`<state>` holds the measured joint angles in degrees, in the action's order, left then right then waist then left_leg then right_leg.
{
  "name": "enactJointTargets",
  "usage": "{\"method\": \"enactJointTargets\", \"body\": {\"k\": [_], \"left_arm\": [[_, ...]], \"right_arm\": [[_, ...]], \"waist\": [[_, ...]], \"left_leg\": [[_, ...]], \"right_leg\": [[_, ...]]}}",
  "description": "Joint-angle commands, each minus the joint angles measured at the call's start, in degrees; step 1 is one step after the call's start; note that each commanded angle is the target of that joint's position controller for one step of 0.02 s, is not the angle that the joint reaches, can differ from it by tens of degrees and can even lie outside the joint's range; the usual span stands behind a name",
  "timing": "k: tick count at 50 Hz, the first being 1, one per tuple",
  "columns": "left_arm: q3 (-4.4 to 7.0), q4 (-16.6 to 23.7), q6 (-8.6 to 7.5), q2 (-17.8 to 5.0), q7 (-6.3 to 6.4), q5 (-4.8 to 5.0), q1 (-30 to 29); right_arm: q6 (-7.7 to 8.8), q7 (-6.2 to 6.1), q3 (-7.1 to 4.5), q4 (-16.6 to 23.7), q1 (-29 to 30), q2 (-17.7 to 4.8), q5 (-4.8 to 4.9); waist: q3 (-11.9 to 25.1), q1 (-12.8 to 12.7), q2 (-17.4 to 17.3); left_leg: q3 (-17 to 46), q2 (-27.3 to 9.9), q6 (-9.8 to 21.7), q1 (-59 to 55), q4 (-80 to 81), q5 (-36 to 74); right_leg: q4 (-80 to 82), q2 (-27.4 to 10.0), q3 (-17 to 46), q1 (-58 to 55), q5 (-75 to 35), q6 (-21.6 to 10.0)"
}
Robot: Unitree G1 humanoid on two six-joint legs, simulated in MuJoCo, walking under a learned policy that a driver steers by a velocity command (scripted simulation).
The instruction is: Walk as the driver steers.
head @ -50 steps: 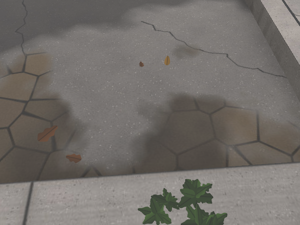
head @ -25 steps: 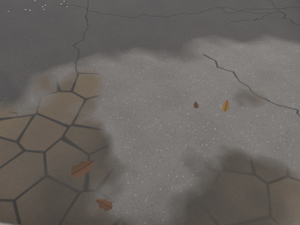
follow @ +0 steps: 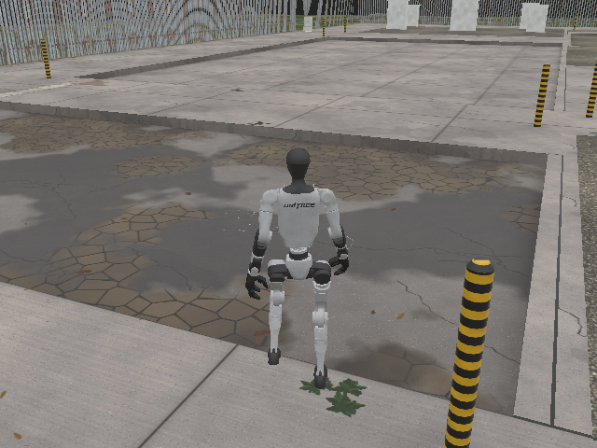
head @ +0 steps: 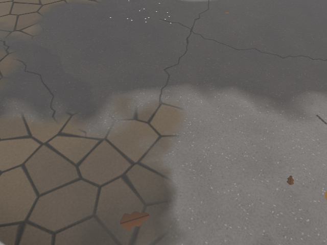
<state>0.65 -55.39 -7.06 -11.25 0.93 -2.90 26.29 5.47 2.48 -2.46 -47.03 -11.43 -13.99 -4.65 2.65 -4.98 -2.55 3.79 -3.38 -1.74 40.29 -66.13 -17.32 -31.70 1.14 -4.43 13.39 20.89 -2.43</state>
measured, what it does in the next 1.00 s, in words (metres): goes down, turning right: left foot, then right foot 0.17 m lower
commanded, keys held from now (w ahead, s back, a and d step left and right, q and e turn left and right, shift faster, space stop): w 0.08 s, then w+e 0.92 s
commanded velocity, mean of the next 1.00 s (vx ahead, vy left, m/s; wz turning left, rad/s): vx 0.50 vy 0.00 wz -0.36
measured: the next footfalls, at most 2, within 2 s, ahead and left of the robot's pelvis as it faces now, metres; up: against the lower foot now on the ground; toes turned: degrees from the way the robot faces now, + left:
left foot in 0.14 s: +0.14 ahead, +0.14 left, +0.00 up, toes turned +3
right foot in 0.54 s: +0.44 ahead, -0.12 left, -0.17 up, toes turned -12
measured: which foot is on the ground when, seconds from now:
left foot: up 0.00-0.12, down 0.14-0.54, up 0.56-0.94, down 0.96-1.00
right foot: down 0.00-0.16, up 0.18-0.52, down 0.54-0.98, up 1.00-1.00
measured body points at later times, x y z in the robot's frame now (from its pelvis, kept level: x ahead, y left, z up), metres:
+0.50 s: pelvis +0.27 +0.00 -0.10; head +0.28 -0.01 +0.35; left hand +0.51 +0.19 -0.19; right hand +0.18 -0.23 -0.25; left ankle +0.10 +0.13 -0.72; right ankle +0.41 -0.11 -0.82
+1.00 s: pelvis +0.54 -0.05 -0.17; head +0.56 -0.05 +0.28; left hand +0.72 +0.17 -0.30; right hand +0.66 -0.36 -0.22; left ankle +0.68 +0.01 -0.90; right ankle +0.41 -0.10 -0.89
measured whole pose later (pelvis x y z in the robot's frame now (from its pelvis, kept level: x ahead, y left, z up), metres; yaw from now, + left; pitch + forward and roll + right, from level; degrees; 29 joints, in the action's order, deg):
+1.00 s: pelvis +0.54 -0.05 -0.17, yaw -27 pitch +4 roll +0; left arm 5.0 -44.5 -1.5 -14.8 1.1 1.8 18.3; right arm 7.2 -0.8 -3.1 -37.0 -1.8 -12.3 -0.4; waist 2.8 -3.1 1.6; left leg 2.7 1.8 0.1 28.7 -30.4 -4.9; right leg -40.8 8.0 12.8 14.6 26.6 -4.3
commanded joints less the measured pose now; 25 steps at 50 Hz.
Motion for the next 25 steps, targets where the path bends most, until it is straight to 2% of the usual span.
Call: {"method": "enactJointTargets", "body": {"k": [1,2,3,4,5,6,7,8,9,10,11,12,13,14,15,16,17,18,19,21,22,23,24,25], "left_arm": [[1.3,1.45,-1.08,-7.65,-0.71,-0.45,0.87],[1.5,0.98,-0.75,-8.13,-1.56,-2.2,1.0],[1.47,2.56,-0.71,-8.2,-2.05,-1.97,-2.78],[1.49,4.81,-0.81,-9.44,-2.04,-2.27,-5.63],[1.63,5.88,-1.05,-10.42,-2.14,-1.82,-7.96],[1.96,7.18,-1.15,-11.97,-2.63,-1.4,-11.39],[2.65,8.91,-1.24,-13.3,-3.53,-1.09,-15.07],[1.6,7.95,-1.72,-6.07,-5.52,-2.07,-10.45],[0.0,7.69,-2.15,0.25,-6.67,-0.75,-2.43],[0.72,11.44,-2.14,-1.1,-6.12,0.8,-8.58],[1.83,11.61,-1.2,-4.86,-4.65,-0.29,-12.25],[1.28,10.86,0.15,-4.36,-3.61,-2.78,-10.27],[0.28,9.04,1.14,-2.09,-3.11,-4.48,-7.74],[-0.79,8.94,1.5,0.92,-3.47,-5.8,-7.56],[-0.73,8.41,1.57,0.13,-4.1,-5.9,-7.89],[0.09,7.36,1.04,-1.43,-4.27,-3.89,-6.95],[0.53,6.93,1.3,-1.97,-4.69,-2.87,-8.34],[2.24,10.59,2.9,-4.97,-3.56,8.23,-14.89],[1.93,12.15,3.73,-5.42,-3.37,8.77,-17.85],[1.68,14.22,4.83,-4.71,-4.12,5.96,-24.49],[1.57,14.78,5.13,-4.12,-4.88,5.4,-26.97],[1.25,14.73,5.12,-2.92,-5.8,5.27,-27.52],[1.43,14.43,5.01,-2.76,-6.47,5.87,-27.1],[1.87,13.44,4.95,-3.45,-6.76,5.84,-24.3]], "right_arm": [[0.23,2.53,1.44,2.84,0.0,1.32,1.12],[0.37,2.99,1.41,2.33,-2.54,0.39,0.33],[0.3,2.87,0.66,3.2,-2.6,-1.75,-0.51],[0.46,2.47,-0.19,2.95,-4.79,-3.96,-1.75],[0.71,1.71,-0.93,3.7,-5.81,-5.2,-1.73],[1.15,0.82,-1.88,2.73,-11.89,-6.6,-0.95],[1.55,-0.35,-3.16,-1.91,-25.99,-7.91,-0.59],[1.78,-1.83,-3.11,-2.89,-30.34,-10.49,0.07],[1.65,-1.63,-1.11,-1.15,-29.24,-8.96,-0.29],[2.28,-0.47,-1.2,-1.42,-24.91,-8.0,0.09],[2.34,-0.15,0.34,-2.1,-20.25,-3.41,1.69],[1.98,-0.5,2.57,-0.91,-13.29,2.61,1.25],[1.59,-0.84,3.49,1.05,-7.25,4.56,0.64],[1.81,-2.06,4.11,2.11,-4.6,5.23,-0.02],[2.4,-3.66,4.93,2.73,-1.74,6.68,-0.44],[3.05,-5.15,4.52,3.69,-2.7,4.38,-0.6],[3.19,-5.23,4.25,1.57,-6.52,1.58,-1.46],[2.5,-5.76,0.23,-1.96,-6.81,-7.56,7.96],[2.06,-6.06,0.15,-2.11,-8.37,-8.34,8.9],[1.48,-5.97,-0.14,-3.97,-12.91,-5.42,7.7],[1.1,-5.85,-0.35,-4.39,-14.88,-4.18,7.16],[0.55,-5.65,-0.34,-4.9,-16.37,-3.09,6.6],[-0.16,-5.61,-0.59,-4.66,-16.34,-2.92,6.1],[-0.84,-5.41,-1.13,-4.35,-15.09,-4.08,5.85]], "waist": [[-4.07,1.31,5.7],[-3.69,2.23,7.22],[-2.89,4.17,7.44],[-2.17,5.4,7.94],[-2.2,7.36,7.33],[-0.88,11.97,4.98],[1.23,18.66,0.64],[6.59,17.88,-8.8],[9.97,11.84,-6.09],[-1.44,12.06,-5.44],[-6.63,10.05,-2.03],[-5.97,5.8,2.18],[-5.92,3.55,2.27],[-5.86,2.97,2.31],[-5.62,2.82,1.27],[-2.07,3.92,1.97],[-3.51,4.19,-0.49],[-5.51,3.17,-1.82],[-5.83,4.02,-0.65],[-7.31,7.81,0.74],[-7.3,9.71,1.34],[-7.34,10.47,1.47],[-7.94,10.47,1.55],[-7.47,8.8,1.2]], "left_leg": [[-7.13,-0.57,-0.92,-9.13,13.86,3.46],[-4.92,-0.92,1.01,-13.45,8.6,13.06],[-4.59,-0.2,2.64,-11.72,9.97,14.38],[-8.21,1.44,3.86,-17.35,5.89,12.81],[-8.88,2.47,4.5,-23.38,7.36,9.46],[-12.16,5.04,4.77,-35.41,11.45,8.88],[-14.05,7.47,5.12,-51.2,17.23,4.12],[3.83,-4.46,14.76,-60.1,28.24,13.5],[20.35,-14.33,24.65,-58.96,34.11,35.52],[29.64,-19.9,26.9,-48.79,40.19,16.15],[30.98,-20.85,24.97,-39.37,39.86,-1.5],[27.47,-19.83,21.94,-32.35,37.33,-8.04],[21.15,-17.61,20.7,-22.01,37.2,-3.62],[11.24,-12.3,17.73,-15.96,36.33,-2.0],[6.11,-10.09,14.96,-12.56,34.97,-1.29],[-3.21,-5.44,11.93,-7.85,31.39,-5.11],[-5.91,-5.03,10.65,-2.63,30.61,-9.95],[-3.4,-6.97,10.42,0.9,31.13,-1.27],[-2.75,-8.99,10.42,-4.06,28.79,0.34],[-3.76,-10.06,8.99,-14.89,22.26,-0.51],[-3.4,-11.03,8.38,-20.19,18.94,-0.85],[-2.61,-11.96,8.18,-23.85,16.02,-0.13],[-1.31,-13.37,8.03,-26.07,13.94,3.03],[-2.11,-13.96,7.67,-26.2,10.2,8.84]], "right_leg": [[13.62,-9.08,7.71,9.29,-16.49,-11.47],[10.95,-10.46,8.82,11.81,-16.79,-11.31],[9.55,-11.72,10.06,9.75,-16.58,-11.71],[7.05,-11.65,9.28,12.31,-18.03,-11.77],[3.74,-11.64,9.1,15.21,-20.75,-11.23],[-5.35,-9.57,6.66,19.9,-25.32,-10.42],[-21.13,-5.49,3.72,29.16,-25.55,-9.28],[-42.49,-0.19,2.88,35.41,1.39,-5.53],[-49.55,2.89,11.07,36.32,14.8,-5.6],[-53.3,2.77,14.23,48.47,10.78,-4.85],[-54.03,-2.58,14.39,52.61,4.39,-4.75],[-48.92,-6.71,16.99,50.38,-4.64,-5.04],[-43.48,-7.75,15.96,42.44,-8.78,-4.29],[-35.14,-7.62,13.65,35.16,-18.94,-4.08],[-26.49,-8.4,12.51,31.42,-30.71,-3.33],[-16.05,-6.93,7.46,20.04,-45.99,-1.96],[-13.93,-5.81,4.5,11.8,-49.99,-1.19],[-12.45,-1.33,7.48,9.49,-45.33,-0.17],[-10.61,-1.55,8.07,11.93,-43.24,0.02],[-3.15,-2.63,7.58,19.19,-44.61,-0.71],[-0.16,-3.16,6.89,22.19,-45.75,-0.75],[2.62,-4.35,6.96,23.12,-46.04,-1.29],[4.75,-5.44,7.18,23.53,-43.67,-1.99],[6.27,-5.09,4.93,19.58,-38.92,-2.64]]}}
Keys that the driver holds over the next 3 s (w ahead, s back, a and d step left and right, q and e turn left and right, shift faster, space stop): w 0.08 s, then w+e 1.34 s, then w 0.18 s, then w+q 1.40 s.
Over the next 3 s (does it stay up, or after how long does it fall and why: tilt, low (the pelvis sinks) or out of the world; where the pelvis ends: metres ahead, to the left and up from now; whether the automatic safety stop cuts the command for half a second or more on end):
stays up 1.41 -0.63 -0.17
